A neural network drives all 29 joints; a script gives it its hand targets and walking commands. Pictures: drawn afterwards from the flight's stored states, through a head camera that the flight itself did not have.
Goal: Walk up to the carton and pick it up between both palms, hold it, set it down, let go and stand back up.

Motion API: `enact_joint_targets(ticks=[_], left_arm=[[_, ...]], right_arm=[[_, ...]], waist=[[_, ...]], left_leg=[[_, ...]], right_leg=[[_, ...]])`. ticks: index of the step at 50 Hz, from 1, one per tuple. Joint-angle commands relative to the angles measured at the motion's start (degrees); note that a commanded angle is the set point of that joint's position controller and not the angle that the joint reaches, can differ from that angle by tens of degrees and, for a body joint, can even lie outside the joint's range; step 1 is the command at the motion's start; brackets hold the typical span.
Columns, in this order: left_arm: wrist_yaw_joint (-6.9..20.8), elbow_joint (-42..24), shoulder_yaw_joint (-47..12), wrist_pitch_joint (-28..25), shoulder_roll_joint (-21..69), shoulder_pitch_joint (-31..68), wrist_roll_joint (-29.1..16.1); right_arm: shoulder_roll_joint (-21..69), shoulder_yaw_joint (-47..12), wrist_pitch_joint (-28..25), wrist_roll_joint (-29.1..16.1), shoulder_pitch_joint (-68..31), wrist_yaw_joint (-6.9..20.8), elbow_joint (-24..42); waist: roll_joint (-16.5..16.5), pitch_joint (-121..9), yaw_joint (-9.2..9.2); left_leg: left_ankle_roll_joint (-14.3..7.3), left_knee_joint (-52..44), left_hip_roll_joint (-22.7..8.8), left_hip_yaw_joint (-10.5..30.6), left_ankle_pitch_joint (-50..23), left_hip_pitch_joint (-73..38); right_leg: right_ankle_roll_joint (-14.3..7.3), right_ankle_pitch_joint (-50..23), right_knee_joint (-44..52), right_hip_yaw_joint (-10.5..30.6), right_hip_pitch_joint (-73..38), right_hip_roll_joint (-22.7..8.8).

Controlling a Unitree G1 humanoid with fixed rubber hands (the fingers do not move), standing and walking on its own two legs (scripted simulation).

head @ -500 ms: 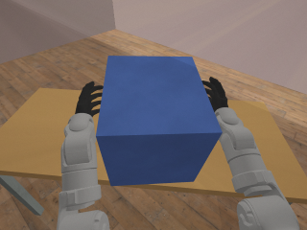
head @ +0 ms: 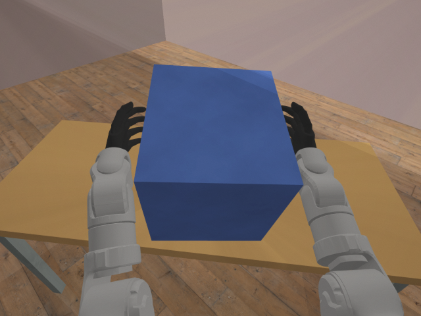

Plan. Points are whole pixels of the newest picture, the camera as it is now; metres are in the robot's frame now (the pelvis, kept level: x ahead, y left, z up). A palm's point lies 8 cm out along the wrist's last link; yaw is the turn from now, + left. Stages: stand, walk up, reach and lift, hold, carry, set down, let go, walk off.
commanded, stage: set down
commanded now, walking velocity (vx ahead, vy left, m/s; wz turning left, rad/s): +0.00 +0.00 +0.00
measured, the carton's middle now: (210, 157) +0.40 +0.02 +0.12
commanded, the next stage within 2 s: none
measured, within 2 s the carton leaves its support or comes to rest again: neither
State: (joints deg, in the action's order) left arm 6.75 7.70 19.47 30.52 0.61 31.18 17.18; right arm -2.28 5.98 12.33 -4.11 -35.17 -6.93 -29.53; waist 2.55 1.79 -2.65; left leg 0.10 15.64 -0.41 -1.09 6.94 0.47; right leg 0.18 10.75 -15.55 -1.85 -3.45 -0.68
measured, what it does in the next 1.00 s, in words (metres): stands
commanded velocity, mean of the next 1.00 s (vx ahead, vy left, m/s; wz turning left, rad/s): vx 0.00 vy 0.00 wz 0.00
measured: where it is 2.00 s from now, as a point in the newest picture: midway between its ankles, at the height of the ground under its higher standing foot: outside the picture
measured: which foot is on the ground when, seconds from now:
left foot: down 0.00-1.00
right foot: down 0.00-1.00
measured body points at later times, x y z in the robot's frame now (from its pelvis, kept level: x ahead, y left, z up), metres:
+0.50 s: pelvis +0.02 -0.01 +0.00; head +0.00 +0.02 +0.45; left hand +0.39 +0.18 +0.13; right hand +0.40 -0.16 +0.13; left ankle +0.03 +0.12 -0.75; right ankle -0.01 -0.12 -0.75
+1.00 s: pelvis +0.01 +0.00 +0.00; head +0.02 +0.02 +0.45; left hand +0.41 +0.18 +0.10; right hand +0.41 -0.15 +0.10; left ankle +0.03 +0.12 -0.75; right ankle -0.01 -0.12 -0.75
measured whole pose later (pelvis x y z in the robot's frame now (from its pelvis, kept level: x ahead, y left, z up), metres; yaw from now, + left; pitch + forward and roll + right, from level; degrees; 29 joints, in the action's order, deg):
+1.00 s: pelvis +0.01 +0.00 +0.00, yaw +0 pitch -3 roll +0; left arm 3.4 37.0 21.0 7.0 -0.4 36.2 16.5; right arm 0.3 19.7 -9.8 9.5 -37.5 -3.9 -51.0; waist 3.2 3.1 0.9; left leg 0.5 14.9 -1.1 -1.3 6.7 5.2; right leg -0.2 9.8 -13.0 -3.3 0.2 -0.3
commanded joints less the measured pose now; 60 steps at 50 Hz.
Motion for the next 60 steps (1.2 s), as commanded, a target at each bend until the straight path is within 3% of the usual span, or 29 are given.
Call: enact_joint_targets(ticks=[1,4,11,18,26,37,43,50,60], left_arm=[[6.99,1.39,-21.02,-5.95,22.87,26.87,-2.59],[6.65,2.2,-22.09,-8.44,23.5,26.33,-3.14],[3.77,-0.87,-29.38,-13.65,25.78,27.0,-6.78],[2.92,-0.56,-29.73,-14.92,25.0,25.85,-6.75],[3.83,4.91,-24.92,-15.12,24.21,27.25,-4.63],[2.27,16.77,-19.95,-21.89,25.69,35.24,-3.51],[1.06,21.4,-18.64,-25.52,26.92,37.74,-2.94],[0.3,23.86,-17.09,-28.14,27.45,38.59,-2.08],[-0.17,27.28,-14.49,-31.57,26.93,39.5,-1.19]], right_arm=[[24.68,-15.76,-11.43,2.24,-32.53,6.34,9.51],[24.23,-15.34,-15.28,3.68,-31.9,6.44,8.69],[24.67,-20.0,-21.28,2.6,-32.76,5.0,12.12],[25.86,-22.75,-20.54,1.36,-30.08,4.12,10.7],[26.29,-19.29,-19.49,3.13,-30.86,4.74,5.73],[26.05,-7.18,-23.68,11.31,-34.7,7.47,-5.66],[26.72,-2.98,-25.53,14.26,-35.11,8.45,-10.88],[28.27,-2.13,-26.64,15.21,-35.33,9.05,-13.4],[30.47,-1.37,-27.79,17.35,-34.8,9.49,-15.44]], waist=[[-2.2,-12.64,0.93],[-2.13,-13.84,0.73],[-2.83,-23.91,-0.06],[-2.69,-24.54,0.63],[-2.23,-20.17,2.12],[-2.18,-21.63,2.53],[-3.05,-23.66,2.51],[-3.35,-25.65,3.36],[-2.39,-27.68,4.41]], left_leg=[[-0.17,-1.82,1.45,-3.25,-3.85,-7.04],[0.35,-0.9,1.39,-3.45,-7.26,-7.99],[2.47,4.0,1.46,-2.37,-22.32,-11.85],[2.25,3.74,1.74,-1.71,-22.61,-8.7],[1.19,0.91,1.7,-2.68,-14.58,-4.26],[1.72,-0.33,0.66,-4.22,-10.59,-5.25],[2.58,0.47,0.4,-4.64,-14.25,-6.96],[2.94,1.53,0.5,-5.02,-18.99,-6.56],[2.14,1.49,0.61,-5.65,-19.2,-2.52]], right_leg=[[1.92,-3.04,3.12,-4.52,2.39,1.98],[1.69,-5.51,2.86,-5.08,1.52,2.12],[1.99,-21.16,0.64,-5.29,-2.07,2.76],[3.17,-28.28,-0.49,-4.21,-5.17,2.03],[3.47,-22.92,0.17,-3.78,-5.2,1.19],[2.33,-12.14,2.39,-5.18,0.14,1.56],[2.05,-12.87,2.54,-5.48,1.55,2.0],[2.27,-17.51,1.67,-5.02,0.31,2.13],[2.9,-22.62,0.08,-4.01,-1.83,1.58]])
